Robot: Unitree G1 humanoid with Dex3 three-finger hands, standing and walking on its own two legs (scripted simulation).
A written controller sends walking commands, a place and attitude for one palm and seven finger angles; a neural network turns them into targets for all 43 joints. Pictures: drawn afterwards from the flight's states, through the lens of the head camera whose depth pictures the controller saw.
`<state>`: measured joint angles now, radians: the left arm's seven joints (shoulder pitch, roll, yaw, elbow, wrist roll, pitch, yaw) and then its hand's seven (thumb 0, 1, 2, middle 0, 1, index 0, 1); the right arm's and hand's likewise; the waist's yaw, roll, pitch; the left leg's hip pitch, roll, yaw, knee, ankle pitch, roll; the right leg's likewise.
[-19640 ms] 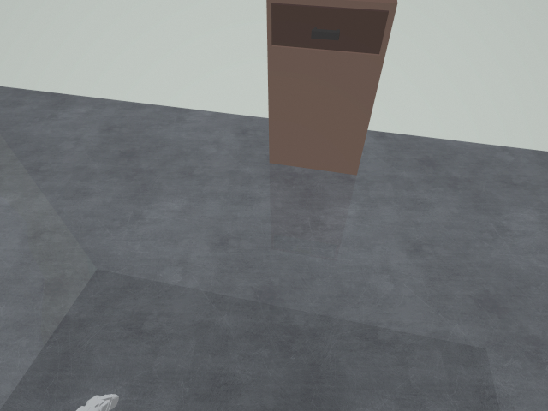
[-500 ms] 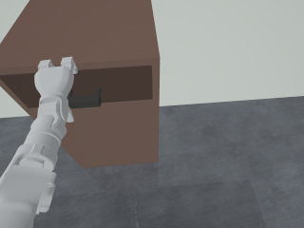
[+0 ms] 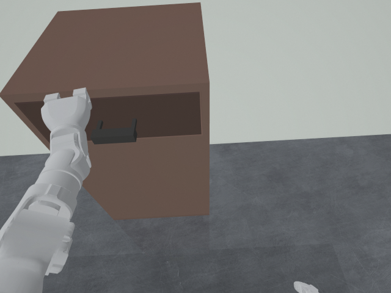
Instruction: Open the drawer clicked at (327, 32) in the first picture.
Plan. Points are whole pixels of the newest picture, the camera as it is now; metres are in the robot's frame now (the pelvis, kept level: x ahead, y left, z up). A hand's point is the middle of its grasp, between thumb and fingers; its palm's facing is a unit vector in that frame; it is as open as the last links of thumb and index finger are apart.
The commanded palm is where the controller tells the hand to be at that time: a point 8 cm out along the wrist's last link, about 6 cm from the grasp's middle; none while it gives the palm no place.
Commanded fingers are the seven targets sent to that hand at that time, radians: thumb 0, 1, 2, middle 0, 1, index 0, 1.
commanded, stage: re-aim the fingers above the handle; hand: left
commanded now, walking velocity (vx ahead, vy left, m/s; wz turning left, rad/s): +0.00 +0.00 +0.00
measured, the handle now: (115, 129) +0.51 +0.24 +0.00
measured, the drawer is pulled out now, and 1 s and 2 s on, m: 0.00 0.00 0.00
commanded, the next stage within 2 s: lower the fingers behind the handle in 0.52 s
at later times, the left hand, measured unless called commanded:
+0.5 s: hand (99, 134) +0.45 +0.25 +0.05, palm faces -0.08 +0.02 -1.00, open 13.8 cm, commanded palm +0.41 +0.23 +0.12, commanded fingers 0.00 -0.50 0.30 -0.30 -1.20 -0.30 -1.20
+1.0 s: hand (107, 147) +0.43 +0.23 +0.02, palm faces -0.13 -0.03 -0.99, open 13.9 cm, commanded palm +0.42 +0.22 +0.09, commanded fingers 0.00 -0.50 0.30 -0.30 -1.20 -0.30 -1.20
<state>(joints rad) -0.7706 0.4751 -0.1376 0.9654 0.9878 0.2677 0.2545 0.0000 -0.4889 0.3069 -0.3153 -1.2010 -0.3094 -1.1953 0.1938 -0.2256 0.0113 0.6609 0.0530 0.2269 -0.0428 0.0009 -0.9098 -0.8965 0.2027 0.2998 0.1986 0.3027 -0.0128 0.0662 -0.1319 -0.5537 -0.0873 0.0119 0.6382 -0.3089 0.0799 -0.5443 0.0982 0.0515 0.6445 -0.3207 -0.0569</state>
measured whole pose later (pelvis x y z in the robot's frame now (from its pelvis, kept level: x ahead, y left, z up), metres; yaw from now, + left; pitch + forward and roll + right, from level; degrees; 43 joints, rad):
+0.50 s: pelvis +0.01 -0.01 +0.00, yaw -1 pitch +14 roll +0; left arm -0.71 0.47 -0.09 0.93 1.00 0.18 0.21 0.00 -0.49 0.31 -0.32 -1.20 -0.31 -1.21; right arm 0.25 -0.24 0.00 0.65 0.04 0.22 -0.04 0.00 -0.91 -0.90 0.20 0.30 0.20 0.30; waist -0.05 0.06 -0.14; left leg -0.57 -0.07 0.02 0.64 -0.32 0.07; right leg -0.56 0.11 0.06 0.64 -0.32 -0.07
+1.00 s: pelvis +0.01 -0.01 +0.00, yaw +1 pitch +14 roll +0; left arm -0.68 0.41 -0.15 0.92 0.98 0.16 0.21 0.00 -0.49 0.31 -0.32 -1.20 -0.31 -1.19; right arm 0.25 -0.23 -0.03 0.66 0.04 0.19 -0.04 0.00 -0.91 -0.90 0.20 0.30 0.20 0.30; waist -0.05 0.05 -0.14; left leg -0.58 -0.08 -0.01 0.67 -0.33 0.07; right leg -0.56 0.10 0.02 0.66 -0.34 -0.07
